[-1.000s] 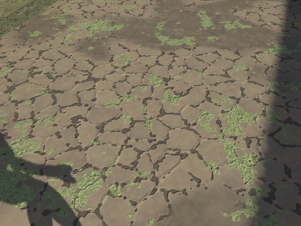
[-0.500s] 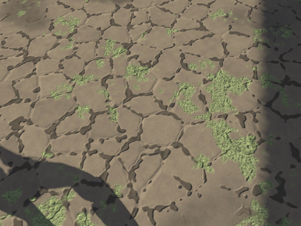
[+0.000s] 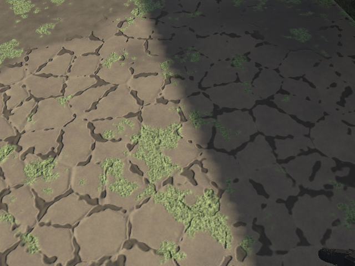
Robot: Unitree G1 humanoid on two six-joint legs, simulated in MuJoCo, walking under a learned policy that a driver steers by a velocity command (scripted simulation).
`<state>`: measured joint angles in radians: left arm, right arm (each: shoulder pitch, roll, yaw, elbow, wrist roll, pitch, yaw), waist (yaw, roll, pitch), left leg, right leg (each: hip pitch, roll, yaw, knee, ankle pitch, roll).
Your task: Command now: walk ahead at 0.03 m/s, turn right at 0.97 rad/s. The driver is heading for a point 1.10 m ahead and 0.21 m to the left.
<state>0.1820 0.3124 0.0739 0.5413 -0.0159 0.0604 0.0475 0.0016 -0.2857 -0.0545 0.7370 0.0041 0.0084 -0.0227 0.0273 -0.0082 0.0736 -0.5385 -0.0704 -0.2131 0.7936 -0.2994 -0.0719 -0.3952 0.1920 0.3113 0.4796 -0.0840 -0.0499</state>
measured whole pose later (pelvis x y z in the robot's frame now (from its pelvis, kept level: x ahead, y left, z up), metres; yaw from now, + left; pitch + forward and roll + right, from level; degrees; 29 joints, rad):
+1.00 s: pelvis +0.03 +0.04 +0.00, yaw -14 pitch -1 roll +0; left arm 0.27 0.21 0.00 0.74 0.01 -0.02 0.01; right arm 0.20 -0.25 -0.03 0.85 -0.01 0.01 -0.03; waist -0.02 0.00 0.04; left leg -0.27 0.00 -0.05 0.53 -0.23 -0.02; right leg -0.16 0.03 0.07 0.53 -0.34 -0.01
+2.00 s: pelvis +0.09 +0.07 +0.00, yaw -14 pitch +1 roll +0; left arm 0.43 0.25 0.04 0.95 -0.04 -0.07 0.02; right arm 0.21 -0.25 -0.05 0.98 0.04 -0.11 0.01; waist 0.02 -0.04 -0.02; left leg -0.31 0.02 0.06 0.59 -0.31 0.04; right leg -0.07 -0.04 0.09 0.41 -0.37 -0.01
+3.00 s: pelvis +0.72 -0.01 -0.03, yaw +16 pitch -1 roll -3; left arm 0.05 0.29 0.05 0.75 -0.01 -0.07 -0.01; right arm 0.22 -0.34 -0.09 0.64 0.00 -0.02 0.05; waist -0.02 -0.01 0.14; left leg -0.52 -0.09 0.03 0.68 -0.14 0.15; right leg -0.33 0.01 0.04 1.30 -0.54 0.03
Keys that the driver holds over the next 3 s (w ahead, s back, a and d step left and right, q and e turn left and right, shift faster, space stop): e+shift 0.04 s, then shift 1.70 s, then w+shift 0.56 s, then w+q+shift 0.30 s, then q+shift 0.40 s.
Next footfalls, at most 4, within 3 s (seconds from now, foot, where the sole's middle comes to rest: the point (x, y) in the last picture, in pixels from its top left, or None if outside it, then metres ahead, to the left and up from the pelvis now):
0.12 left None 0.13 0.15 -0.77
0.54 right None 0.01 -0.07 -0.77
2.48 right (245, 220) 0.59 -0.18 -0.77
2.90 left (183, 153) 0.88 0.06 -0.77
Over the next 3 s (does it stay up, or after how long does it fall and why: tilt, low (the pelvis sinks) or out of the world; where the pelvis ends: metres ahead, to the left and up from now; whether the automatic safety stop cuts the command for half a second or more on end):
stays up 0.72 -0.01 -0.03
